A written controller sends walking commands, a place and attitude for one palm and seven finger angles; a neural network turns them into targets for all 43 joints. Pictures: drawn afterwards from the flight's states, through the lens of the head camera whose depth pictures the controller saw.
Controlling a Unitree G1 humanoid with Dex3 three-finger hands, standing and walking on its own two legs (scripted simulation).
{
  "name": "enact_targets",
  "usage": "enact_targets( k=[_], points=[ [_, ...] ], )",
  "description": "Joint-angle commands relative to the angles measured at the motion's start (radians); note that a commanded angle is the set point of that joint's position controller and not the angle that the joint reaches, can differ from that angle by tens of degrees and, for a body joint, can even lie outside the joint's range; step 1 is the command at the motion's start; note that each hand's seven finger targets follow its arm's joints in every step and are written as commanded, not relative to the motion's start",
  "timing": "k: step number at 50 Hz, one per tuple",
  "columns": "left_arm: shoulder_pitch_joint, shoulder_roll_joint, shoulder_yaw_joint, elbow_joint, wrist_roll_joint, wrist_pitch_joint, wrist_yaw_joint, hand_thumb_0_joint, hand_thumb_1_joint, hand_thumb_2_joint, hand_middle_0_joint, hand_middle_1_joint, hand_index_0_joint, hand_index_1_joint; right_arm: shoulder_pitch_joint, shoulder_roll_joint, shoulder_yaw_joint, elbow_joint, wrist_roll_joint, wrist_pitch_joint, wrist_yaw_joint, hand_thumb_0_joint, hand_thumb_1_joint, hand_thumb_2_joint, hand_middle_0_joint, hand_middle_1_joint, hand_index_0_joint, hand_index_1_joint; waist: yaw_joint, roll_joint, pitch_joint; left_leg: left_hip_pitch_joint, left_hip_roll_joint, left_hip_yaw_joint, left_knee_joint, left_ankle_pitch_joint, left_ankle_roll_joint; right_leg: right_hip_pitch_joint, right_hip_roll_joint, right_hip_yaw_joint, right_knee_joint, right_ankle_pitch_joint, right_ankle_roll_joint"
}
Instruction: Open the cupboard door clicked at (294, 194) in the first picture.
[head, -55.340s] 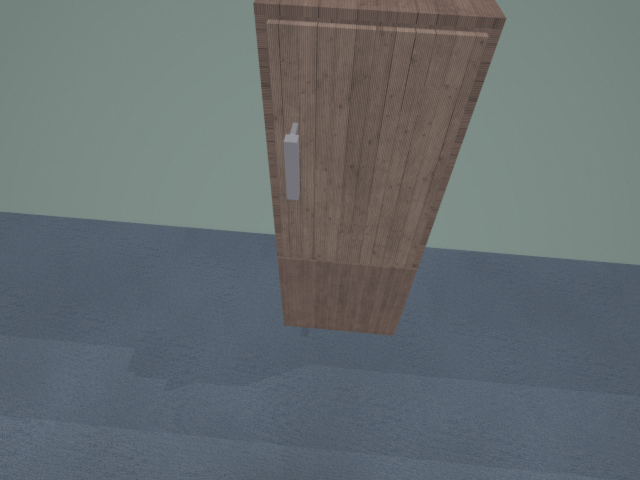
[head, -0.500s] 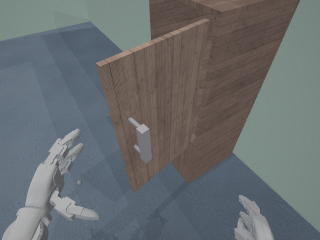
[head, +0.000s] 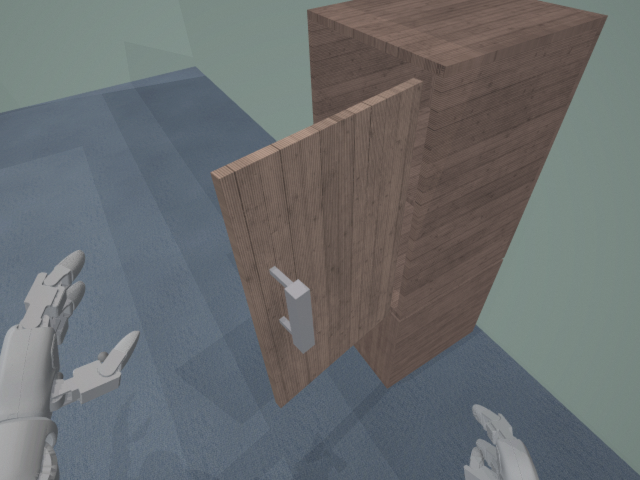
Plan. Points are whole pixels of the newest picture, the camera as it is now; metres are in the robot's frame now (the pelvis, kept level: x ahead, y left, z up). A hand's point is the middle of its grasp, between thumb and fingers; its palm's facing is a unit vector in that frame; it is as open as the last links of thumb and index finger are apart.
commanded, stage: draw the hand back to the body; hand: left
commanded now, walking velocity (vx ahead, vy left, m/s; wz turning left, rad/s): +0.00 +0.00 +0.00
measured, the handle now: (291, 309) +0.36 +0.09 +0.00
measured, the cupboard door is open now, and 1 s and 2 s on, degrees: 100 100 100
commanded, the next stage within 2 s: step back with the hand held close in 0.50 s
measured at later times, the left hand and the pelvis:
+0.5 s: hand (93, 354) +0.19 +0.25 +0.14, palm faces +0.43 -0.81 -0.41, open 7.5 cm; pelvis +0.00 -0.01 +0.00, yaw +0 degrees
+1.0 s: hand (69, 374) +0.17 +0.26 +0.14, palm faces +0.31 -0.80 -0.52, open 7.4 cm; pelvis -0.04 +0.01 +0.00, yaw -2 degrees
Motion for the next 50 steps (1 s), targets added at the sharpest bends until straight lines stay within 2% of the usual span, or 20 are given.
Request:
enact_targets(
  k=[1,6,9,15,17,18,25,26,27,29,30,31,32,33,34,35,38,42,46,50],
  points=[
    [-0.113,0.192,0.161,-0.233,0.002,-0.069,0.012,0.0,0.725,0.825,-0.194,-0.3,-0.194,-0.3,-0.131,-0.105,-0.048,-0.158,0.003,-0.05,-0.002,0.0,-0.9,-0.9,0.2,0.3,0.2,0.3,0.006,0.011,-0.053,0.044,0.041,-0.036,-0.079,0.341,-0.012,0.01,-0.015,0.024,-0.077,0.269,-0.004],
    [-0.116,0.223,0.214,-0.255,-0.004,-0.076,0.014,0.0,0.9,0.9,-0.2,-0.3,-0.2,-0.3,-0.133,-0.106,-0.057,-0.152,0.001,-0.049,0.002,0.0,-0.9,-0.9,0.2,0.3,0.2,0.3,0.012,-0.005,-0.082,0.076,0.04,-0.026,-0.076,0.381,-0.005,0.037,-0.016,0.032,-0.091,0.322,-0.001],
    [-0.095,0.157,0.153,-0.187,-0.004,-0.065,0.003,0.0,0.9,0.9,-0.2,-0.3,-0.2,-0.3,-0.134,-0.107,-0.058,-0.142,0.004,-0.041,0.008,0.0,-0.9,-0.9,0.2,0.3,0.2,0.3,-0.001,-0.009,-0.014,0.07,0.043,-0.022,-0.089,0.357,-0.007,0.008,-0.015,0.03,-0.109,0.299,0.001],
    [-0.119,0.189,0.176,-0.191,-0.003,-0.071,0.004,0.0,0.9,0.9,-0.2,-0.3,-0.2,-0.3,-0.14,-0.112,-0.066,-0.145,0.001,-0.035,0.007,0.0,-0.9,-0.9,0.2,0.3,0.2,0.3,0.009,-0.04,-0.05,0.079,0.039,-0.023,-0.098,0.326,0.001,0.027,-0.013,0.033,-0.118,0.28,0.002],
    [-0.121,0.212,0.196,-0.225,-0.001,-0.081,0.007,0.0,0.9,0.9,-0.2,-0.3,-0.2,-0.3,-0.143,-0.109,-0.066,-0.145,-0.002,-0.042,0.007,0.0,-0.9,-0.9,0.2,0.3,0.2,0.3,0.014,-0.02,-0.079,0.087,0.034,-0.018,-0.093,0.334,0.002,0.044,-0.016,0.038,-0.117,0.298,0.001],
    [-0.131,0.219,0.198,-0.239,0.003,-0.082,0.008,0.0,0.9,0.9,-0.2,-0.3,-0.2,-0.3,-0.148,-0.109,-0.065,-0.14,-0.002,-0.043,0.006,0.0,-0.9,-0.9,0.2,0.3,0.2,0.3,0.015,0.018,-0.084,0.093,0.033,-0.017,-0.09,0.339,0.0,0.047,-0.017,0.041,-0.121,0.299,-0.001],
    [-0.11,0.195,0.188,-0.191,-0.005,-0.08,0.004,0.0,0.9,0.9,-0.2,-0.3,-0.2,-0.3,-0.151,-0.103,-0.064,-0.13,-0.002,-0.048,0.006,0.0,-0.9,-0.9,0.2,0.3,0.2,0.3,0.009,-0.016,-0.006,0.072,0.033,-0.013,-0.1,0.292,0.002,0.011,-0.014,0.045,-0.147,0.265,0.003],
    [-0.116,0.192,0.185,-0.195,-0.006,-0.083,0.003,0.0,0.9,0.9,-0.2,-0.3,-0.2,-0.3,-0.15,-0.104,-0.066,-0.131,-0.001,-0.048,0.007,0.0,-0.9,-0.9,0.2,0.3,0.2,0.3,0.008,-0.033,-0.013,0.074,0.034,-0.016,-0.102,0.294,0.003,0.015,-0.013,0.042,-0.146,0.263,0.003],
    [-0.116,0.198,0.19,-0.198,-0.004,-0.086,0.003,0.0,0.9,0.9,-0.2,-0.3,-0.2,-0.3,-0.15,-0.105,-0.069,-0.129,0.0,-0.049,0.007,0.0,-0.9,-0.9,0.2,0.3,0.2,0.3,0.01,-0.01,-0.035,0.084,0.033,-0.01,-0.099,0.292,0.004,0.019,-0.015,0.048,-0.146,0.263,0.004],
    [-0.113,0.184,0.177,-0.179,-0.007,-0.084,-0.001,0.0,0.9,0.9,-0.2,-0.3,-0.2,-0.3,-0.152,-0.104,-0.068,-0.127,-0.001,-0.049,0.007,0.0,-0.9,-0.9,0.2,0.3,0.2,0.3,0.007,-0.016,-0.008,0.078,0.033,-0.011,-0.104,0.273,0.005,0.008,-0.017,0.047,-0.154,0.243,0.005],
    [-0.11,0.187,0.181,-0.186,-0.008,-0.089,-0.001,0.0,0.9,0.9,-0.2,-0.3,-0.2,-0.3,-0.15,-0.104,-0.071,-0.127,0.0,-0.051,0.006,0.0,-0.9,-0.9,0.2,0.3,0.2,0.3,0.009,-0.025,-0.025,0.084,0.034,-0.009,-0.101,0.277,0.006,0.014,-0.016,0.048,-0.153,0.248,0.006],
    [-0.202,0.252,0.219,-0.355,-0.007,-0.109,0.007,0.0,0.9,0.9,-0.2,-0.3,-0.2,-0.3,-0.168,-0.107,-0.07,-0.147,0.002,-0.062,0.006,0.0,-0.9,-0.9,0.2,0.3,0.2,0.3,0.017,0.043,-0.102,0.112,0.03,-0.013,-0.09,0.285,0.006,0.036,-0.02,0.061,-0.151,0.262,0.006],
    [-0.197,0.348,0.324,-0.328,-0.002,-0.14,0.017,0.0,0.9,0.9,-0.2,-0.3,-0.2,-0.3,-0.147,-0.125,-0.065,-0.181,0.018,-0.039,0.002,0.0,-0.9,-0.9,0.2,0.3,0.2,0.3,-0.042,-0.021,0.02,0.027,0.039,-0.04,-0.048,0.213,0.02,-0.11,-0.061,0.143,-0.195,0.285,0.005],
    [-0.179,0.322,0.307,-0.288,0.004,-0.15,0.011,0.0,0.9,0.9,-0.2,-0.3,-0.2,-0.3,-0.152,-0.111,-0.066,-0.167,0.013,-0.022,0.002,0.0,-0.9,-0.9,0.2,0.3,0.2,0.3,-0.037,-0.04,0.031,0.002,0.033,-0.05,-0.031,0.167,0.018,-0.124,-0.084,0.147,-0.206,0.258,0.001],
    [-0.063,0.258,0.261,-0.216,0.002,-0.136,0.006,0.0,0.9,0.9,-0.2,-0.3,-0.2,-0.3,-0.155,-0.113,-0.072,-0.165,0.007,-0.012,0.003,0.0,-0.9,-0.9,0.2,0.3,0.2,0.3,-0.04,-0.079,0.038,0.001,0.035,-0.05,-0.013,0.164,0.017,-0.152,-0.094,0.154,-0.213,0.239,-0.002],
    [-0.032,0.234,0.24,-0.225,0.003,-0.134,0.002,0.0,0.9,0.9,-0.2,-0.3,-0.2,-0.3,-0.15,-0.12,-0.077,-0.171,0.007,-0.002,0.007,0.0,-0.9,-0.9,0.2,0.3,0.2,0.3,-0.041,-0.093,0.019,0.0,0.037,-0.042,0.001,0.169,0.015,-0.164,-0.102,0.15,-0.209,0.236,0.0],
    [0.025,0.211,0.224,-0.225,-0.002,-0.141,0.003,0.0,0.9,0.9,-0.2,-0.3,-0.2,-0.3,-0.146,-0.127,-0.086,-0.18,0.011,0.013,0.003,0.0,-0.9,-0.9,0.2,0.3,0.2,0.3,-0.045,-0.027,-0.069,0.005,0.05,-0.036,-0.003,0.237,0.011,-0.128,-0.107,0.122,-0.156,0.312,0.002],
    [0.058,0.25,0.26,-0.264,-0.007,-0.144,0.013,0.0,0.9,0.9,-0.2,-0.3,-0.2,-0.3,-0.139,-0.131,-0.099,-0.206,0.021,0.037,-0.004,0.0,-0.9,-0.9,0.2,0.3,0.2,0.3,-0.047,-0.051,-0.164,0.015,0.075,-0.038,-0.014,0.374,0.011,-0.081,-0.088,0.094,-0.075,0.431,0.015],
    [0.078,0.281,0.288,-0.316,-0.007,-0.146,0.023,0.0,0.9,0.9,-0.2,-0.3,-0.2,-0.3,-0.138,-0.126,-0.102,-0.231,0.022,0.052,-0.01,0.0,-0.9,-0.9,0.2,0.3,0.2,0.3,-0.041,-0.064,-0.18,-0.017,0.082,-0.052,-0.015,0.424,0.008,-0.067,-0.076,0.085,-0.029,0.456,0.013],
    [0.089,0.284,0.291,-0.357,-0.002,-0.151,0.033,0.0,0.9,0.9,-0.2,-0.3,-0.2,-0.3,-0.132,-0.131,-0.103,-0.244,0.019,0.051,-0.012,0.0,-0.9,-0.9,0.2,0.3,0.2,0.3,-0.038,0.006,-0.164,-0.074,0.096,-0.074,-0.037,0.375,0.011,-0.073,-0.06,0.09,0.005,0.376,0.012]
  ],
)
